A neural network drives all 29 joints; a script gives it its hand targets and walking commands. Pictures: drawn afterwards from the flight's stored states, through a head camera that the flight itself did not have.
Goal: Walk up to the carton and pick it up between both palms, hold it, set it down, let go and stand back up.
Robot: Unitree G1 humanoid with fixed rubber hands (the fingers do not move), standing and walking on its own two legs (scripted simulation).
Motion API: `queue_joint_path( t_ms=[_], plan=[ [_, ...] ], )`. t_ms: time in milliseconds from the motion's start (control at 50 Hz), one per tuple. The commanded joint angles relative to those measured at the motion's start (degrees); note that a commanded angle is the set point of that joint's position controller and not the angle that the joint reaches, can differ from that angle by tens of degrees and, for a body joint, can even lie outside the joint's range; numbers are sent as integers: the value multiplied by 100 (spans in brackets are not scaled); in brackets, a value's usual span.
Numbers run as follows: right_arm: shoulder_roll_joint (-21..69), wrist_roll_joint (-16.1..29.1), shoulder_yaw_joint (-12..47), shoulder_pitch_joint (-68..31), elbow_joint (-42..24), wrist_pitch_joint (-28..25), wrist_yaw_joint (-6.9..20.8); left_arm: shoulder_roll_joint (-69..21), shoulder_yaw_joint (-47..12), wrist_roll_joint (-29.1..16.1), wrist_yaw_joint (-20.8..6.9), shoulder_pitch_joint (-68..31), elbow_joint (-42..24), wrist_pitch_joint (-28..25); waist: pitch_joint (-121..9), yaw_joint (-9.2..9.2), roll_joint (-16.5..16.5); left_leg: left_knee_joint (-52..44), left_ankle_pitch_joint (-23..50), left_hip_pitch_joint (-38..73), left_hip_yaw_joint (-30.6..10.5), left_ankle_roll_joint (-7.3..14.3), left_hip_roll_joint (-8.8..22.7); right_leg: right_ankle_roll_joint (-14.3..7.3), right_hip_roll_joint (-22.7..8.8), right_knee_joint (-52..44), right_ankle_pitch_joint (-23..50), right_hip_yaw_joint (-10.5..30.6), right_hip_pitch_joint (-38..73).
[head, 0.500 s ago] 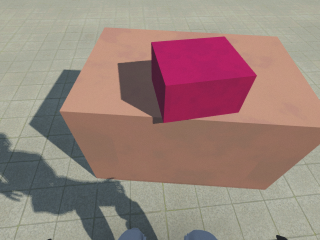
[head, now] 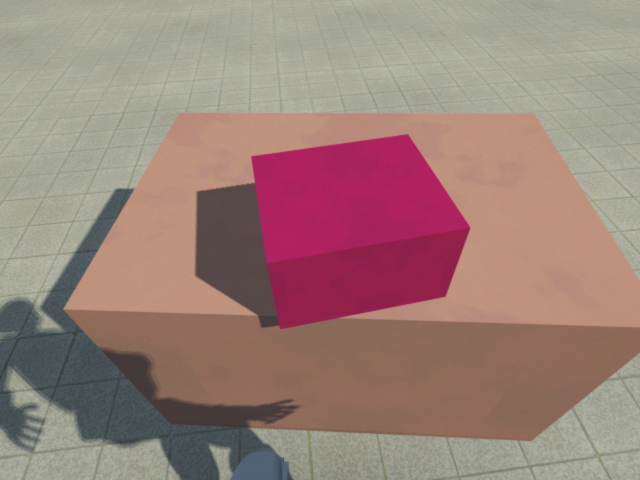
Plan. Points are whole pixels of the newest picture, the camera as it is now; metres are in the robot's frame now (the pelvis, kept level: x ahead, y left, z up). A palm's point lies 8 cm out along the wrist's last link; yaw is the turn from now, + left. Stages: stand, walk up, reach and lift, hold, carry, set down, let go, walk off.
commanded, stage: walk up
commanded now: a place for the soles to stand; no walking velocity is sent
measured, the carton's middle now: (347, 226) +0.55 -0.04 -0.03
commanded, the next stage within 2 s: none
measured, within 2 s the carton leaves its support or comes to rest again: neither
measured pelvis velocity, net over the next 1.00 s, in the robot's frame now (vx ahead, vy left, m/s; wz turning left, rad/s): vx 0.13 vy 0.00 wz -0.01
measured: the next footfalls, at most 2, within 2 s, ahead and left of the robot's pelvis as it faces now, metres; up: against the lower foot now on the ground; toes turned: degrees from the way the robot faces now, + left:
left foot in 0.18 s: +0.21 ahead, +0.12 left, +0.00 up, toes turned +0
right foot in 0.46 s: +0.22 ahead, -0.12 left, +0.00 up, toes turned -5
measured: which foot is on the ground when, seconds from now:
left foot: up 0.00-0.16, down 0.18-1.00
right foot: down 0.00-0.18, up 0.20-0.44, down 0.46-1.00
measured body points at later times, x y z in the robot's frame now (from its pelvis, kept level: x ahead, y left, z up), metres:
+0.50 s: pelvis +0.11 -0.02 -0.02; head +0.12 +0.00 +0.42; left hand +0.21 +0.29 -0.14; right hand +0.19 -0.34 -0.11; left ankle +0.18 +0.11 -0.71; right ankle +0.18 -0.12 -0.72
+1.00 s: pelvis +0.13 +0.00 -0.02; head +0.16 +0.00 +0.43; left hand +0.29 +0.31 -0.11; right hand +0.22 -0.32 -0.12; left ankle +0.17 +0.12 -0.71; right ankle +0.18 -0.12 -0.71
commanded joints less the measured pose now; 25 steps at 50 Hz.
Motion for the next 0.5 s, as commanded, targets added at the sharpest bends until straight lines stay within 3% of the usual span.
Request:
queue_joint_path(
  t_ms=[0, 60, 80, 100, 120, 140, 160, 180, 200, 220, 240, 280, 320, 360, 380, 400, 420, 440, 460, 480],
  plan=[
    [-1178, 80, -574, -715, -71, -53, 78, 1409, 431, -104, 109, 103, -495, -207, 502, 553, -1035, -1486, 66, -881, 737, 8, 150, -91, -1311, -2025, 2503, 1544, 701],
    [-1095, 83, -556, -742, -142, -133, 79, 1342, 385, -70, 80, 42, -564, -133, 444, 566, -1065, -2007, 127, -309, 946, 112, -31, -206, -1317, -1763, 2942, 1368, 567],
    [-1113, 97, -572, -550, -116, -165, 72, 1339, 372, -70, 73, -88, -617, -100, 356, 467, -1063, -2156, 175, 109, 1040, 171, -108, -256, -1362, -1542, 3129, 1316, 352],
    [-1119, 98, -599, -233, -55, -199, 52, 1289, 338, -90, 62, -347, -701, -76, 276, 219, -959, -2332, 287, 808, 1112, 238, -222, -272, -1350, -1206, 3441, 1147, -103],
    [-1207, 78, -685, 314, 73, -224, 10, 1265, 311, -115, 60, -594, -796, -68, 89, -147, -724, -2637, 313, 1748, 1151, 354, -396, -172, -1284, -459, 3957, 919, -633],
    [-1423, 18, -799, 992, 192, -248, -73, 1126, 254, -118, 48, -624, -831, -67, -327, -507, -450, -2808, -10, 2695, 905, 552, -477, -42, -1023, 666, 4165, 758, -1021],
    [-1860, -89, -959, 1518, 201, -268, -145, 821, 166, -130, 72, -512, -907, -88, -766, -770, 558, -3267, -1114, 3466, -1049, 1045, 492, 199, -627, 2463, 3438, 693, -1918],
    [-2322, 15, -1009, 1350, 20, -265, -191, 719, 167, -139, 68, -447, -952, -79, -696, -651, 1434, -4494, -1801, 3499, -4204, 1668, 1920, 436, 400, 3640, -425, 835, -3123],
    [-2240, 185, -989, 940, -11, -239, -178, 1459, 325, -78, 86, -684, -927, 4, -725, -528, 456, -4691, -2847, 2996, -4760, 1953, 2209, 318, -11, 3948, -866, 1653, -3055],
    [-2139, 183, -927, 533, -4, -245, -190, 1534, 349, -116, 85, -774, -820, 32, -195, -353, 339, -4686, -3283, 2276, -4261, 1884, 2169, 328, -237, 4054, -777, 1686, -3106],
    [-2004, 122, -861, 260, -62, -246, -207, 1495, 367, -122, 72, -657, -717, 50, 0, -180, 389, -4548, -3228, 1912, -3783, 1757, 1956, 312, -385, 3866, -669, 1666, -3182],
    [-1779, 69, -739, -184, -114, -254, -202, 1428, 385, -91, 30, -345, -327, 84, 186, 106, 714, -4508, -2916, 749, -2753, 1282, 1504, 305, -585, 3109, -380, 1579, -2509],
    [-1749, 6, -677, -474, -183, -248, -183, 1328, 378, -81, 29, -197, -94, 117, 115, 176, 1111, -4376, -2634, 59, -2186, 1225, 1344, 378, -588, 2680, -28, 1208, -1911],
    [-1705, -18, -624, -844, -254, -214, -177, 1167, 334, -136, 58, -319, 34, 133, 65, 237, 1201, -4133, -2379, -592, -1821, 1122, 1323, 368, -726, 1733, -108, 1201, -1121],
    [-1675, -13, -590, -953, -234, -182, -147, 1105, 324, -171, 89, -275, 125, 86, -29, 264, 1297, -3910, -2222, -840, -1552, 1000, 1199, 294, -653, 1163, -53, 1109, -632],
    [-1615, -10, -576, -1058, -215, -120, -118, 1029, 330, -165, 128, -127, 216, 50, -143, 382, 1222, -3507, -1989, -1056, -1211, 837, 1056, 268, -532, 490, 456, 976, -41],
    [-1391, -36, -521, -825, -110, -25, -86, 1065, 364, -122, 179, -127, 272, -6, -319, 347, 944, -2739, -1857, -1079, -778, 691, 757, 319, -411, -63, 437, 1059, 327],
    [-963, -6, -390, -526, -50, 49, -73, 1292, 401, -27, 244, -342, 197, -64, -214, 291, -53, -1666, -1836, -1294, -276, 422, 336, 361, -809, -1097, -291, 1975, 188],
    [-657, 68, -302, -298, -63, 106, -69, 1740, 382, 42, 301, -837, -91, -164, -122, 68, -840, -723, -1295, -1231, 229, 61, -245, 142, -2131, -2439, -1666, 4096, -710],
    [-1205, 137, -501, -390, 91, 178, -103, 1919, 426, -10, 330, -1221, -145, -175, 16, 118, -259, -484, -1254, -666, -252, 43, 3, -142, -2420, -2601, -1825, 4121, -1330]
  ],
)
